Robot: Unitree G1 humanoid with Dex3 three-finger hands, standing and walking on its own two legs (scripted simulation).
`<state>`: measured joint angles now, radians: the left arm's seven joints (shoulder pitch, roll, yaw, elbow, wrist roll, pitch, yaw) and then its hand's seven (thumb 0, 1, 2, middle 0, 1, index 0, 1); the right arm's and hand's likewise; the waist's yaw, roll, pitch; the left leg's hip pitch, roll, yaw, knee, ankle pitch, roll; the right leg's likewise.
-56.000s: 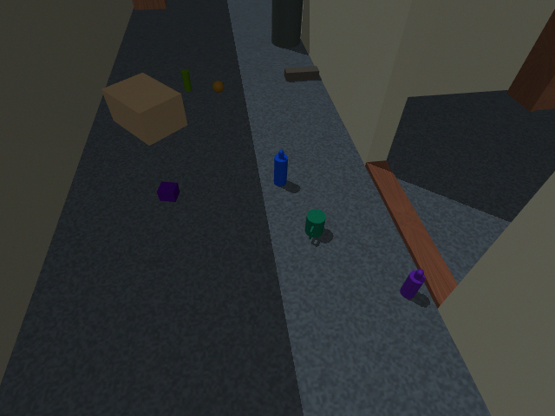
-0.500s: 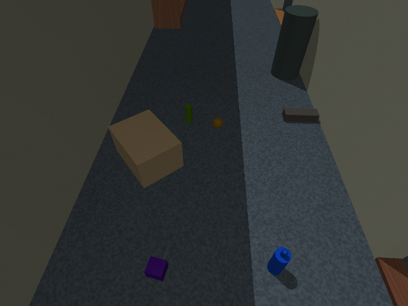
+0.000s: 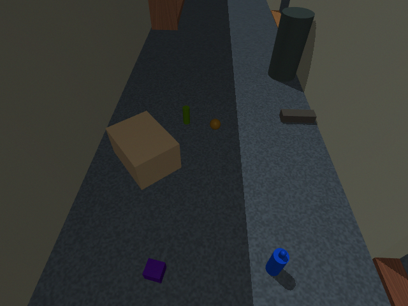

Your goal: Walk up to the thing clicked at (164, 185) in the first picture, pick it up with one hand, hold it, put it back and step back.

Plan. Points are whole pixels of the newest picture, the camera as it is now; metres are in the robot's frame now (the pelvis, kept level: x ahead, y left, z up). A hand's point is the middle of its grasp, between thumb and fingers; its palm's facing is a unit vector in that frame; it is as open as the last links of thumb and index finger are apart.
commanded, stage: stand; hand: left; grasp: from above
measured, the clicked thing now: (154, 270) +0.43 +0.22 -0.75
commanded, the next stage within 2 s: step back in 0.12 s
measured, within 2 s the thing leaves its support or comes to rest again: neither
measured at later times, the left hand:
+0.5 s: hand out of the picture +0.06 +0.28 -0.17, palm faces -0.06 -0.92 -0.40, open 7.3 cm
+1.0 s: hand out of the picture -0.05 +0.29 -0.18, palm faces -0.13 -0.91 -0.38, open 7.3 cm
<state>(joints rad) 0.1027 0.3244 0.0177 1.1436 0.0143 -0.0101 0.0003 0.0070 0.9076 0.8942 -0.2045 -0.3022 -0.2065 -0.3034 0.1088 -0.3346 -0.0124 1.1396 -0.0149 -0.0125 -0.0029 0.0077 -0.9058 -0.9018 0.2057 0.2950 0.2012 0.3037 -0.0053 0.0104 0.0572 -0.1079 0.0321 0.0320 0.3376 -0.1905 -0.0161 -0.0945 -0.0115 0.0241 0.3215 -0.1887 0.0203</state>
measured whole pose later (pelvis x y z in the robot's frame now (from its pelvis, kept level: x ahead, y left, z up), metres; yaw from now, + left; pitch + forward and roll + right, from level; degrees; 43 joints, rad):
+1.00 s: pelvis -0.18 +0.03 -0.03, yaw -6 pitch -2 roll -1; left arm 0.16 0.40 0.09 0.84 0.03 0.06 0.00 0.01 0.91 0.89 -0.20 -0.30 -0.21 -0.30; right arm 0.12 -0.36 -0.05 0.82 -0.02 0.02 -0.02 0.01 -0.90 -0.90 0.21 0.30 0.21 0.30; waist 0.00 -0.02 0.21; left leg -0.36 0.04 0.07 0.65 -0.25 0.03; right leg -0.31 0.06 0.10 0.86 -0.49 0.01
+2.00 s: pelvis -0.50 -0.03 -0.02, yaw -1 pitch -2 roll +1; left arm 0.20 0.35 0.06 0.83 0.05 0.04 0.01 0.01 0.90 0.89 -0.21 -0.30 -0.21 -0.30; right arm 0.17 -0.42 -0.05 0.84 -0.01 0.06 -0.03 0.01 -0.91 -0.90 0.21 0.30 0.20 0.30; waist 0.03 0.03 0.16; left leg -0.44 -0.09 -0.13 1.08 -0.52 -0.01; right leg -0.34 -0.02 0.02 0.65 -0.28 -0.01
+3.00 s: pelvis -0.64 -0.02 -0.02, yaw +0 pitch -2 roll -1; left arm 0.16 0.39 0.06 1.00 0.03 -0.02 -0.01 0.01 0.91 0.89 -0.20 -0.30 -0.21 -0.30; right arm 0.22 -0.36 -0.05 0.99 -0.02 0.00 0.00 0.01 -0.90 -0.90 0.21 0.30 0.20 0.30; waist -0.01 0.02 0.08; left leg -0.28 0.03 -0.06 0.64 -0.33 -0.01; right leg -0.25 0.01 -0.02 0.56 -0.27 0.00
